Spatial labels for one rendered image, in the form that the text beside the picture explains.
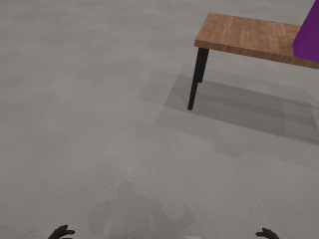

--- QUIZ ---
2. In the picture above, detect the carton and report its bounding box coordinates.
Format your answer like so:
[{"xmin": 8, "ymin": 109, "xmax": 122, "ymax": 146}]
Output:
[{"xmin": 292, "ymin": 0, "xmax": 319, "ymax": 62}]

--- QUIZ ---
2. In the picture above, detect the right robot hand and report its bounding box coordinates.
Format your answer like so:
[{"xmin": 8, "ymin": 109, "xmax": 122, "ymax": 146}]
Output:
[{"xmin": 255, "ymin": 228, "xmax": 279, "ymax": 239}]

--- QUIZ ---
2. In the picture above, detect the table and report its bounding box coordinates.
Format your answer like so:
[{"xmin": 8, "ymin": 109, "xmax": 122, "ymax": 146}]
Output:
[{"xmin": 187, "ymin": 12, "xmax": 319, "ymax": 111}]

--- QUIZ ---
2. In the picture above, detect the left robot hand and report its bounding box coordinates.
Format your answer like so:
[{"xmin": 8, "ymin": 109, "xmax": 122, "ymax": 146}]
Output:
[{"xmin": 48, "ymin": 224, "xmax": 75, "ymax": 239}]

